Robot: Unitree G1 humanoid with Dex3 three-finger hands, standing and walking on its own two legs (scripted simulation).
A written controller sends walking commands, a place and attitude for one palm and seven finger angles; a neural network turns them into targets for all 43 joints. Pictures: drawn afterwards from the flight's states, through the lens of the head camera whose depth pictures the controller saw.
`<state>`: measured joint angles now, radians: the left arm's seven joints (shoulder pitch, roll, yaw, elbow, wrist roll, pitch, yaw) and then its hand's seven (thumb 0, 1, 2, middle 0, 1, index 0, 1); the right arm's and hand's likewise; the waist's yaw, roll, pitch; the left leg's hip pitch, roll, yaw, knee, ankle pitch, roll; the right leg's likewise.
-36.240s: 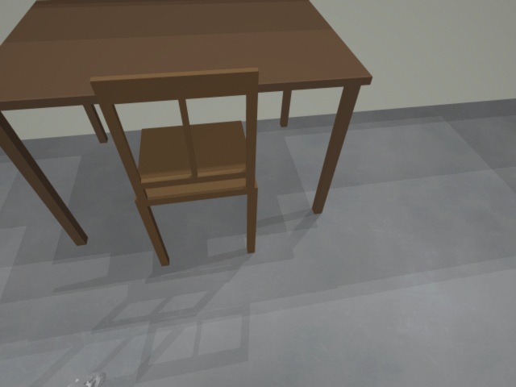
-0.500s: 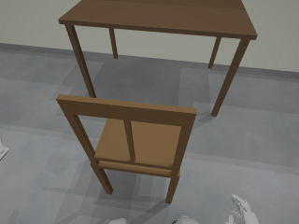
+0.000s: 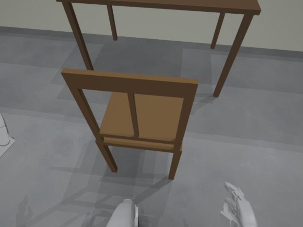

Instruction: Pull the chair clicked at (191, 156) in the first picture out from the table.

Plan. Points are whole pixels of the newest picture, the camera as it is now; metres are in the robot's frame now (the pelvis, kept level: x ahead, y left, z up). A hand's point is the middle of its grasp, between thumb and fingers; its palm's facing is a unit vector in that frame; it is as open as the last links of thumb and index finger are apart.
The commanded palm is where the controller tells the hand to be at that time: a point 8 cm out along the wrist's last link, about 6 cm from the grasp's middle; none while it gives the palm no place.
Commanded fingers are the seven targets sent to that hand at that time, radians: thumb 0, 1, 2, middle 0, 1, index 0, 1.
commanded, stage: stop stepping back and stand still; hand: left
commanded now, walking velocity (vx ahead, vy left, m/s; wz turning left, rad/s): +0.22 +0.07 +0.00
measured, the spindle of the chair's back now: (134, 117) +0.48 +0.11 -0.08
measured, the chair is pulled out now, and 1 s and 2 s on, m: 0.61 0.61 0.61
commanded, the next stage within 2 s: let the arm hang, fingers relaxed in 0.68 s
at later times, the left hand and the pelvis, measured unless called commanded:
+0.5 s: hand out of the picture +0.17 +0.27 +0.21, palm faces +0.35 -0.72 -0.60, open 7.4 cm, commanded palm +0.12 +0.29 +0.20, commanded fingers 0.00 0.90 0.90 -0.20 -0.30 -0.20 -0.30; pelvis -0.04 +0.01 +0.02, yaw -5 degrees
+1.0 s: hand (79, 216) +0.15 +0.21 -0.08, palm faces -0.04 -0.95 -0.30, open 7.4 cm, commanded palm none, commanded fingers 0.00 0.90 0.90 -0.20 -0.30 -0.20 -0.30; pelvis -0.02 +0.02 +0.02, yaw -3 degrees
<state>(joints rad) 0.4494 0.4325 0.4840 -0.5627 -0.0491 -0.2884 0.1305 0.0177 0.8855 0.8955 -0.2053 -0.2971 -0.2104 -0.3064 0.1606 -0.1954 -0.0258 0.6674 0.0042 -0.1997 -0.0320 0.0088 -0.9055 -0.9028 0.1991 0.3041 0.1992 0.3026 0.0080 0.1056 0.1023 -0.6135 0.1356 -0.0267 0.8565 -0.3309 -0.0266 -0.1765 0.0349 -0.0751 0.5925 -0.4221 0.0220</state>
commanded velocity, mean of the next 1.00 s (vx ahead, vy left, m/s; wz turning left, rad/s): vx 0.02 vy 0.01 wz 0.00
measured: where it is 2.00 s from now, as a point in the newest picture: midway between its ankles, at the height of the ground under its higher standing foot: outside the picture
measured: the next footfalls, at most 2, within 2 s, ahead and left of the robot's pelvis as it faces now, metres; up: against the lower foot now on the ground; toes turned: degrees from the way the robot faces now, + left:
left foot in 0.14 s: +0.04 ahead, +0.10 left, +0.00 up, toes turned -4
